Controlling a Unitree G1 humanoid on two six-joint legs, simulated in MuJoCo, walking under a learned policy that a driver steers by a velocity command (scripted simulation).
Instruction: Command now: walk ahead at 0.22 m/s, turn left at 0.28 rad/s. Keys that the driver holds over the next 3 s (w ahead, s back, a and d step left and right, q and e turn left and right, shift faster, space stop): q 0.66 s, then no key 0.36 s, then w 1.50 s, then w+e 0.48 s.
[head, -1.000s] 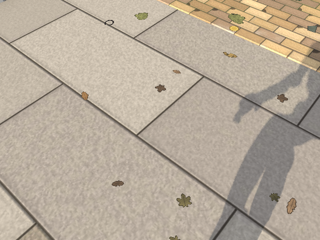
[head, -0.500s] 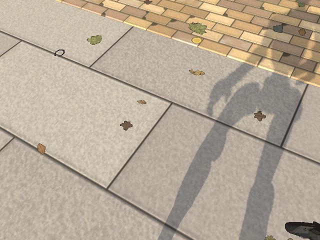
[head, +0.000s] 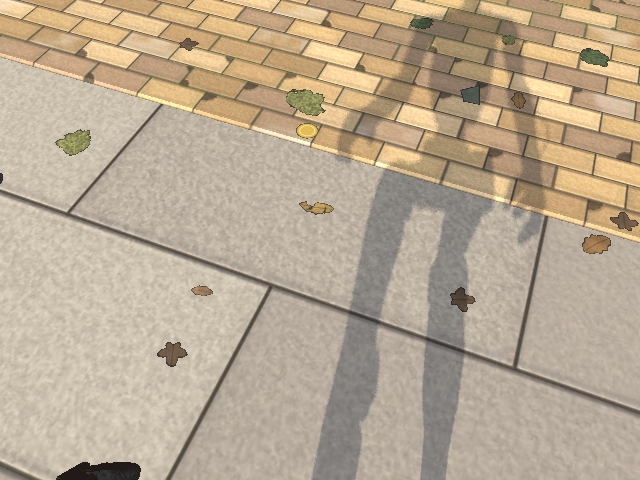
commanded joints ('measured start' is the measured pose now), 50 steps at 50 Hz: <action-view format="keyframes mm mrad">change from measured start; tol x32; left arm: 1 -35 71 21 -70 -3 -11 -3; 50 15 153 36 73 16 45 3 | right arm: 1 -17 -194 -49 -57 13 11 -18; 50 -126 -104 -11 -230 -43 61 -18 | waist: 1 39 137 -80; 7 81 -275 -422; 25 35 -57 -138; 27 93 406 -64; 50 19 -158 -134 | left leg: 1 -20 210 -151 34 560 122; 5 -92 133 -195 279 338 32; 7 -446 -17 -81 769 -563 -60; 25 -76 79 84 231 9 -4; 27 72 415 -437 58 459 212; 50 -158 47 -108 214 -112 -33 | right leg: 1 149 71 -27 -105 67 1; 7 850 -431 407 -168 785 -327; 11 457 -252 188 -344 78 -258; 23 385 -271 -61 -347 31 -237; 28 -101 59 -80 425 -613 34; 50 431 -196 171 -289 164 -189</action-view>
